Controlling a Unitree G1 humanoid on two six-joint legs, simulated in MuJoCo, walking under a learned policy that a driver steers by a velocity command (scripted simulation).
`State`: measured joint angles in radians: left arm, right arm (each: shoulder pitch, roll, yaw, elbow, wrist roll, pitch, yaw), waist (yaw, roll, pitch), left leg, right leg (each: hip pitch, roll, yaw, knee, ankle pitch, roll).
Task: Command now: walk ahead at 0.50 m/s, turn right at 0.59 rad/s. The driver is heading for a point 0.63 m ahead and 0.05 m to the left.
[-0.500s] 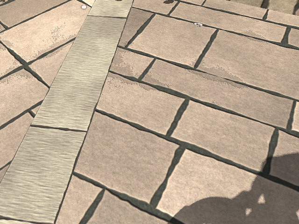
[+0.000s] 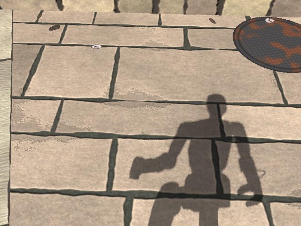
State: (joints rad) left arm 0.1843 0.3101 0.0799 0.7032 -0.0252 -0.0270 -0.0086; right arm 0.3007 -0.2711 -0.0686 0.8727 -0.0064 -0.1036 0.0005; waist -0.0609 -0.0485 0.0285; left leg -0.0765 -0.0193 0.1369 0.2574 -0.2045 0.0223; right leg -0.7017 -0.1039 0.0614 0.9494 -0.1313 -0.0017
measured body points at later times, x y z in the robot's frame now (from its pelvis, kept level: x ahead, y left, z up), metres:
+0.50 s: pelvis +0.28 -0.08 +0.00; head +0.30 -0.10 +0.45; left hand +0.39 +0.18 -0.11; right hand +0.37 -0.37 -0.12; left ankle +0.42 +0.09 -0.66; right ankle +0.24 -0.15 -0.75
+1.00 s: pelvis +0.54 -0.05 -0.01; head +0.59 -0.04 +0.44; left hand +0.65 +0.24 -0.12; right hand +0.70 -0.30 -0.11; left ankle +0.58 +0.02 -0.75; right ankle +0.58 -0.22 -0.68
